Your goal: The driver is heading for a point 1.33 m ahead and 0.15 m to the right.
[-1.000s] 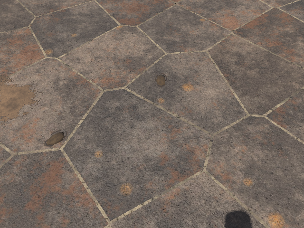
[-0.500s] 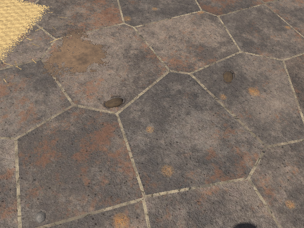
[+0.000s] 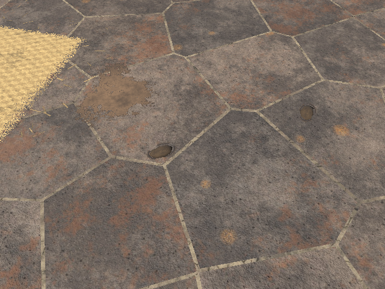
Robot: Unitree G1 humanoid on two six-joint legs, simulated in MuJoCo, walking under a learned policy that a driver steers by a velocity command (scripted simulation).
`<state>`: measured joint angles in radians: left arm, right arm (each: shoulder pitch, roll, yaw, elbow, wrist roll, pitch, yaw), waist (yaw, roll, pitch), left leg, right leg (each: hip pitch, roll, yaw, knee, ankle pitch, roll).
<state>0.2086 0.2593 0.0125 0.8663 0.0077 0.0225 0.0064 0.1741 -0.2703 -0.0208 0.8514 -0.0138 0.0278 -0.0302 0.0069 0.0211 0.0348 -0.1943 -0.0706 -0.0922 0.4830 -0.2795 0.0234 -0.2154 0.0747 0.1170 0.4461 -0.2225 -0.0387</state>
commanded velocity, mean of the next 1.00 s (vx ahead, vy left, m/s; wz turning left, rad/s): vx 0.01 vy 0.00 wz -0.20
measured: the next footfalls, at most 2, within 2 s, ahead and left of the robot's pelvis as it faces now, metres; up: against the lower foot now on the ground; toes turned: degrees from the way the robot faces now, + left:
left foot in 0.16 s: +0.01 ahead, +0.11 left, +0.00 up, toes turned -11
right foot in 0.58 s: +0.00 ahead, -0.10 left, +0.00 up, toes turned -19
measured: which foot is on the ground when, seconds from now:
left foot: up 0.00-0.14, down 0.16-0.58, up 0.60-1.00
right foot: down 0.00-0.16, up 0.18-0.56, down 0.58-1.00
